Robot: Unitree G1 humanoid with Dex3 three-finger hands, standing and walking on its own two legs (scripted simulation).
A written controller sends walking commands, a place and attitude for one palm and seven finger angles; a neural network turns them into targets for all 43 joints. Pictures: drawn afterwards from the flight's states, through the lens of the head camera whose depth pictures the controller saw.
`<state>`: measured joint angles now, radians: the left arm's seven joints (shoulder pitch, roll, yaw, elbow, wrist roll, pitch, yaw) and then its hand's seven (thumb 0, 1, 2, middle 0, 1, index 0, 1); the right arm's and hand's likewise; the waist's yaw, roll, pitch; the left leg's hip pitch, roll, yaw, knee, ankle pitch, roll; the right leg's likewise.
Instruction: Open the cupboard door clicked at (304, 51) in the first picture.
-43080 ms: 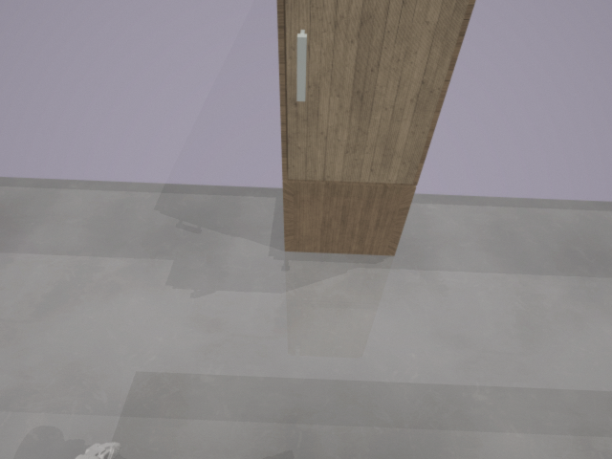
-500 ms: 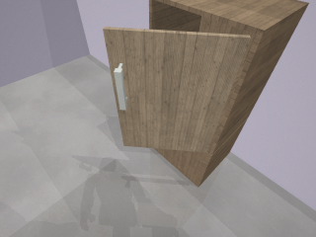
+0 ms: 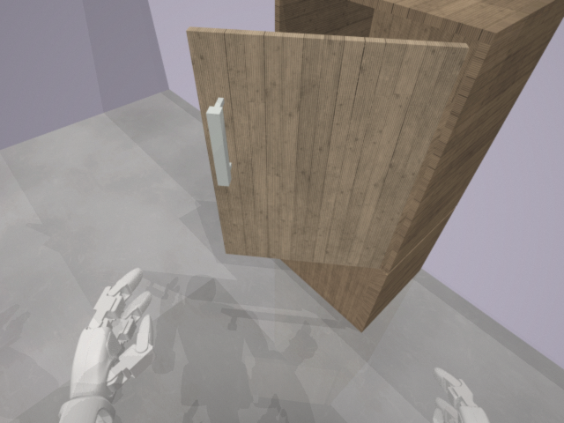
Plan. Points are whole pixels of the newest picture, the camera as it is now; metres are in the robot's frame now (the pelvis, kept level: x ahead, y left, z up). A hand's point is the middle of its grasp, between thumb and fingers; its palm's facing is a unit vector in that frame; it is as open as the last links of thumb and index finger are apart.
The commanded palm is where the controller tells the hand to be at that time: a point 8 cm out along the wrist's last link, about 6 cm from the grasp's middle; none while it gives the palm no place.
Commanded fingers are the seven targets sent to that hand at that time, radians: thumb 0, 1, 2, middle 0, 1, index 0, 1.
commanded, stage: raise the hand with hooked fingers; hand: left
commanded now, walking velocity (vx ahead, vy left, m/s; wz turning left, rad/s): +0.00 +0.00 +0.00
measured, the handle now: (222, 143) +0.58 +0.14 +0.09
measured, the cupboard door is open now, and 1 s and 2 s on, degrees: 41 41 41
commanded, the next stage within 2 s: move the hooked fingers beside the handle in 1.86 s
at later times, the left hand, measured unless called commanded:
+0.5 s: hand (135, 342) +0.23 +0.21 +0.02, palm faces -0.06 -1.00 -0.06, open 10.5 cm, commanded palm +0.20 +0.27 +0.03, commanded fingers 0.00 0.01 0.52 -0.26 -0.87 -0.26 -0.87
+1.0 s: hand (104, 294) +0.27 +0.25 +0.06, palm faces -0.02 -1.00 -0.07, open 13.4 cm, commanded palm +0.25 +0.30 +0.07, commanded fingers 0.00 -0.50 0.30 -0.30 -1.20 -0.30 -1.20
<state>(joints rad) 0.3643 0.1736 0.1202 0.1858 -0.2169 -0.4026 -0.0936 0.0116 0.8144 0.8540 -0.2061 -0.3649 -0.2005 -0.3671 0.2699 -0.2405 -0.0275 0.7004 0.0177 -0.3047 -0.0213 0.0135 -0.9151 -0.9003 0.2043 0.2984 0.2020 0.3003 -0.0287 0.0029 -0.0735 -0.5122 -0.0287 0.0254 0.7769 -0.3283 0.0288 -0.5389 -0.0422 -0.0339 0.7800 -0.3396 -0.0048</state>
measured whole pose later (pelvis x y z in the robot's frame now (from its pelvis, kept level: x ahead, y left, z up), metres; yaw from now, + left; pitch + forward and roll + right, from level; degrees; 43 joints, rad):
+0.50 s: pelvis +0.03 -0.02 -0.04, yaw +1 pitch +12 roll -3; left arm 0.41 0.32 0.29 -0.04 -0.35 -0.29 -0.46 0.01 0.24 0.62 -0.25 -0.73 -0.24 -0.73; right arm 0.21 -0.18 0.03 0.55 0.04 -0.23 -0.04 0.01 -0.90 -0.90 0.21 0.30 0.21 0.30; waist 0.02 0.04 -0.10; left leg -0.79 0.02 -0.05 1.11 -0.52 0.01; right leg -0.77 0.00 -0.11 1.03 -0.47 -0.02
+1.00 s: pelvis +0.04 +0.00 -0.02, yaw +1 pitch +8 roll -3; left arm 0.21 0.39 0.36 0.12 -0.38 -0.24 -0.48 0.00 -0.34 0.37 -0.29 -1.10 -0.29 -1.10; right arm 0.26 -0.27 0.03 0.52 0.05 -0.26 -0.07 0.01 -0.90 -0.90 0.20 0.30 0.20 0.30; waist 0.01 0.02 -0.09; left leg -0.62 0.00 -0.03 0.94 -0.46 0.03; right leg -0.60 -0.01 -0.08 0.86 -0.40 0.00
